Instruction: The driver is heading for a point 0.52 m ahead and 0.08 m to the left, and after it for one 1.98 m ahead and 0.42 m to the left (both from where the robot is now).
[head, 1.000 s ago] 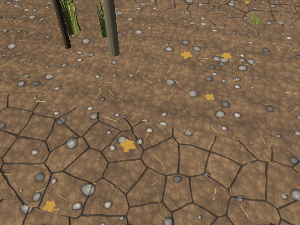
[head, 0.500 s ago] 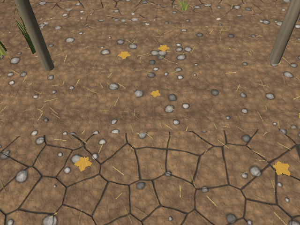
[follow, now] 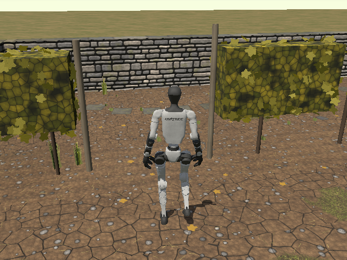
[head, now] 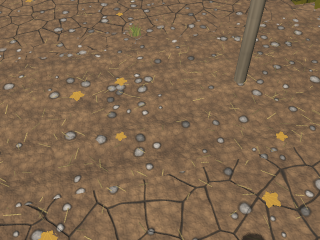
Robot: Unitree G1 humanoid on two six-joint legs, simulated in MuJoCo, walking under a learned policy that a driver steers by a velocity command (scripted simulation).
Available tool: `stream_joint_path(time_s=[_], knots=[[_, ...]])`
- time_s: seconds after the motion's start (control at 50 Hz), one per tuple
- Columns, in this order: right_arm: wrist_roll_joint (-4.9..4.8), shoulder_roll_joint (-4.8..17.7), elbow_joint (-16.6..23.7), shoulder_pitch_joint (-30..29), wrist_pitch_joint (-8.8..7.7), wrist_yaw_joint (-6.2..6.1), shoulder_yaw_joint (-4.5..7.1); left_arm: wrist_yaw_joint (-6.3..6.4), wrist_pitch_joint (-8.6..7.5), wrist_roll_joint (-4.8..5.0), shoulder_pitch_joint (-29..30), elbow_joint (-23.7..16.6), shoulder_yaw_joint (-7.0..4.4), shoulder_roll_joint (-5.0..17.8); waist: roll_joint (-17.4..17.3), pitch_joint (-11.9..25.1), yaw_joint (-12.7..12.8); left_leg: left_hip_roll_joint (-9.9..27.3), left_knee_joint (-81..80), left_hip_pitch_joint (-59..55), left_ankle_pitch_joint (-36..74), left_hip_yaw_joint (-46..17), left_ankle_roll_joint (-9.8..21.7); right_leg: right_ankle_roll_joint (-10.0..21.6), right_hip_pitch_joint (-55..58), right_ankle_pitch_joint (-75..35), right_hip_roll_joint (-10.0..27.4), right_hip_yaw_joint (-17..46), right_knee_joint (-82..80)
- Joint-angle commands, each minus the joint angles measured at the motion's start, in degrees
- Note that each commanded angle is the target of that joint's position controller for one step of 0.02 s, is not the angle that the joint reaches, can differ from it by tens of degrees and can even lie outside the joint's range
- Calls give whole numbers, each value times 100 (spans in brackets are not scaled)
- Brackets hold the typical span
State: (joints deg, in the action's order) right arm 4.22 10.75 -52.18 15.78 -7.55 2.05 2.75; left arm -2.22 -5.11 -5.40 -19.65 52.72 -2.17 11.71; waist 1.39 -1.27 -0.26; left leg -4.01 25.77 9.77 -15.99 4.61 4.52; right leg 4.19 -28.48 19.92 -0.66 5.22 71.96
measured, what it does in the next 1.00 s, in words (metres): goes down, turning left: right foot 0.19 m lower, then left foot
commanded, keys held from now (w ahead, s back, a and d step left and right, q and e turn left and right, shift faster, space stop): w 0.28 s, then w+q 0.30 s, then q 0.42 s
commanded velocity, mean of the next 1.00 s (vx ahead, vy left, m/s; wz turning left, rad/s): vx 0.38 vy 0.00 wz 0.27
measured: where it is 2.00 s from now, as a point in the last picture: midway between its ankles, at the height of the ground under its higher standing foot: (174, 230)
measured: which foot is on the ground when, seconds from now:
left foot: down 0.00-0.42, up 0.44-0.80, down 0.82-1.00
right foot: up 0.00-0.40, down 0.42-0.84, up 0.86-1.00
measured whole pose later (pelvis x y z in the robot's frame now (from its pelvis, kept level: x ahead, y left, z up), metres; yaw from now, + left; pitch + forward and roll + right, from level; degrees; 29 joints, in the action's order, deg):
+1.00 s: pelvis +0.50 +0.00 -0.19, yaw +20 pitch +4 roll -2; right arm 0.1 14.8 -39.5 6.5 0.8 0.2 4.1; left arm 2.9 -1.1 -0.5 -5.1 47.5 -4.0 16.3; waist 0.7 -1.4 -0.6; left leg -5.2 30.4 28.8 -5.7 -2.7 5.6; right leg -2.5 -35.1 23.3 1.4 2.9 69.4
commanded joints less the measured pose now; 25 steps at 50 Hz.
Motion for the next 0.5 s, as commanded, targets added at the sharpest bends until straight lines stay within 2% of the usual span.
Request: stream_joint_path(time_s=[0.02, 0.04, 0.06, 0.08, 0.1, 0.12, 0.14, 0.16, 0.18, 0.2, 0.22, 0.24, 0.26, 0.3, 0.32, 0.34, 0.36, 0.38, 0.4, 0.42, 0.44, 0.46, 0.48, 0.5], knots=[[-31, -129, 174, 141, -8, -129, -72, -48, 25, -50, 188, -380, 25, 70, -200, -311, -21, 1663, -1452, -390, 1385, -1590, 1240, -11, -1455, -696, 663, 168, -976], [-3, 18, 31, 388, -36, -142, -31, -84, 48, 7, 500, -517, 62, 43, -317, -267, -90, 1580, -1483, -325, 1401, -1383, 1230, -98, -1420, -1057, 714, -38, -1533], [37, 185, -127, 619, 1, -95, 4, -149, 90, 10, 704, -583, 132, -111, -303, -239, -186, 1376, -1309, 96, 1168, -1036, 1169, -176, -1116, -1586, 762, -297, -1788], [157, 280, -141, 672, 27, -75, 37, -283, 88, -112, 287, -454, 214, -221, -407, -204, -83, 1164, -919, 850, 1080, -769, 1070, -159, -515, -2333, 683, -429, -1378], [182, 275, -101, 543, 45, -34, 22, -374, 79, -152, 143, -449, 201, -102, -453, -184, 8, 1152, -766, 1374, 990, -803, 1101, -129, -268, -2611, 599, -514, -1263], [250, 88, -336, 769, 10, -85, -77, -381, 40, -116, 654, -697, 229, -19, -311, -395, -135, 1461, -439, 553, 763, -1288, 1136, -185, -1487, -3616, 995, 315, -1871], [76, 113, -319, 1160, -35, -166, -111, -306, 6, -180, 977, -786, 182, 183, -182, -272, -405, 1426, -161, -355, 679, -1305, 1194, -217, -2226, -4162, 911, 101, -2721], [93, 33, -520, 1669, -61, -217, -170, -223, 27, -175, 1382, -887, 187, 172, -297, -266, -634, 1432, 118, -654, 487, -1450, 1191, -267, -2453, -4329, 908, -16, -2999], [86, 25, -585, 1789, -74, -235, -218, -177, 25, -135, 1553, -936, 239, 135, -147, -217, -680, 1097, 503, -63, 100, -1140, 985, -201, -1715, -5163, 926, -115, -3825], [164, 63, -603, 1929, -18, -158, -280, -146, 79, -123, 1602, -961, 276, 47, -321, -321, -659, 1017, 498, 889, -227, -1058, 993, -159, -756, -5407, 833, -425, -3673], [179, 57, -544, 1802, 20, -73, -329, -163, 134, -149, 1558, -1012, 271, 124, -502, -512, -573, 1075, 447, 1531, -622, -1112, 1032, -132, -221, -5243, 790, -546, -3429], [131, 115, -536, 1811, 25, -30, -340, -187, 195, -159, 1672, -1058, 260, 252, -367, -759, -578, 1245, 559, 1556, -920, -1332, 1067, -162, -281, -4923, 847, -470, -3429], [32, 118, -582, 1990, 7, -17, -357, -182, 244, -158, 1912, -1171, 297, 227, -137, -953, -681, 1383, 747, 1205, -1089, -1490, 1069, -199, -511, -4461, 878, -440, -3776], [-89, 269, -739, 2389, -5, -95, -339, -186, 246, -133, 2426, -1316, 362, 228, -111, -1147, -927, 1450, 1158, 394, -1009, -1822, 961, -272, -656, -3977, 927, -350, -4579], [-94, 368, -793, 2476, 55, -132, -325, -184, 238, -120, 2558, -1331, 395, 193, -143, -1134, -971, 1411, 1289, 174, -827, -1918, 879, -273, -445, -3931, 944, -338, -4932], [-826, 883, -640, 1724, 328, -375, 20, -176, 104, 1299, 2928, -1351, 68, 626, 25, -1268, -875, 1330, 1920, 199, 332, -1962, 687, -316, -357, -3524, 700, 163, -5224], [-743, 871, -702, 1817, 481, -466, 8, -177, 26, 1356, 2407, -1130, 36, 734, 169, -814, -652, 1249, 2799, -323, 1111, -1768, 582, -252, -20, -3992, 743, 153, -5667], [-622, 711, -777, 1869, 548, -464, 13, -171, 0, 1171, 1474, -747, -59, 805, 67, -230, -358, 1125, 3885, -225, 1338, -1641, 457, -184, 1138, -4760, 779, -26, -5994], [-548, 357, -910, 2012, 528, -418, -45, -138, 45, 946, 108, -259, -184, 900, 160, 300, 132, 756, 5414, 850, 263, -1470, 191, -142, 2973, -5439, 918, -214, -5765], [-589, 71, -980, 2046, 455, -356, -68, -104, 120, 757, -1319, 210, -211, 956, 734, 1096, 718, 5, 7610, 2471, -2988, -1166, -173, 77, 5166, -6610, 1448, 19, -4710], [-833, -135, -903, 2651, 319, -344, -126, -39, 127, 577, -1550, 334, -205, 1180, 1556, 1863, 658, 236, 9224, 4208, -3878, -1396, -313, 371, 6767, -8063, 2125, 168, -2653], [-992, 318, -555, 2463, 144, -319, -45, -2, 198, 614, -1449, 268, -265, 1255, 1736, 2510, 759, 555, 9458, 4879, -3346, -1642, -419, 851, 6843, -7235, 2500, 962, -2736], [-1067, 321, -125, 1712, 119, -365, -41, -2, 205, 608, -1450, 347, -382, 1448, 1288, 2525, 851, 735, 8959, 5417, -2358, -1458, -430, 1362, 6239, -3380, 2957, 1897, -3902], [-1040, 181, 77, 1001, 211, -522, -59, 53, 207, 614, -906, 414, -333, 1220, 291, 1838, 639, 917, 9070, 5544, -1586, -897, -536, 1432, 4939, -1373, 2981, 2304, -4904]])
Keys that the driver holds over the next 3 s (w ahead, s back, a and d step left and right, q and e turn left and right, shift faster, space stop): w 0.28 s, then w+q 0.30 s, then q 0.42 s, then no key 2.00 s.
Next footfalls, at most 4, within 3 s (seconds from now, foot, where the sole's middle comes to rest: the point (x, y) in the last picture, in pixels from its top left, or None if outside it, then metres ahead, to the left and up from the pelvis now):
0.42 right None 0.39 -0.19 -0.96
0.82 left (150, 233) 0.61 0.09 -0.96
1.32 right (192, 213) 0.70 -0.11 -0.96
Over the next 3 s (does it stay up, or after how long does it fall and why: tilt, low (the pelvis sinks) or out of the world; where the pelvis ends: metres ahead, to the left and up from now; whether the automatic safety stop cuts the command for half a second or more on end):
stays up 0.63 -0.04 -0.18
